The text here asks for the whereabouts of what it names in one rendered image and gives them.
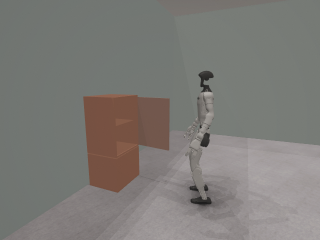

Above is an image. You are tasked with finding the robot left foot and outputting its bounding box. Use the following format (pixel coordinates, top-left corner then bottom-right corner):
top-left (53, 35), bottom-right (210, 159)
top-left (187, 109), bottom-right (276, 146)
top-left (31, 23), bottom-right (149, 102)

top-left (190, 196), bottom-right (212, 205)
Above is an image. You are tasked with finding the left robot upper arm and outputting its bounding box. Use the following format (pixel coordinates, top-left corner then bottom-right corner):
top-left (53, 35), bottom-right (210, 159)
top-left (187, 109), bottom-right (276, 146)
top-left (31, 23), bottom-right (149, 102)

top-left (203, 92), bottom-right (214, 119)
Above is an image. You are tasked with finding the robot left thigh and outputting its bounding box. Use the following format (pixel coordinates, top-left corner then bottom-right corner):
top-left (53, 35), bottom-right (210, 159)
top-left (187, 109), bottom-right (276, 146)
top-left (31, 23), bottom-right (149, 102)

top-left (190, 134), bottom-right (210, 174)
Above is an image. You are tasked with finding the robot left hand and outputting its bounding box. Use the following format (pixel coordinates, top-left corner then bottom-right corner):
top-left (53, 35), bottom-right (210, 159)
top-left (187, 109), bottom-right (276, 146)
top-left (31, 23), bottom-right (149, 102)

top-left (185, 139), bottom-right (201, 160)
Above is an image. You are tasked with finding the robot left forearm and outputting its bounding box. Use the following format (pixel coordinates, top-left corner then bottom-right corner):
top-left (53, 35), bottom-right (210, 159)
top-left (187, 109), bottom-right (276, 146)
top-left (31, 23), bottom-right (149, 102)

top-left (195, 113), bottom-right (213, 142)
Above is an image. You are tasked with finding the robot right hand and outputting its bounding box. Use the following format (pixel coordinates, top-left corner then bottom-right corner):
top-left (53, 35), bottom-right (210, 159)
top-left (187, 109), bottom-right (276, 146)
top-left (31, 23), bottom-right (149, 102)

top-left (183, 126), bottom-right (195, 140)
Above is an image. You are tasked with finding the cupboard door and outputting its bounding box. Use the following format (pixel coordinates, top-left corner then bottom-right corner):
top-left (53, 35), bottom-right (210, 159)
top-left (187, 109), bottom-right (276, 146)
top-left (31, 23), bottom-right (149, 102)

top-left (137, 97), bottom-right (170, 151)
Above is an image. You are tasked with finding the robot right forearm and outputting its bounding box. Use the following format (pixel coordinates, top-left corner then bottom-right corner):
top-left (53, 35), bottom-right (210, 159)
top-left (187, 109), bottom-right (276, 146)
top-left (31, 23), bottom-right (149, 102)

top-left (191, 116), bottom-right (200, 128)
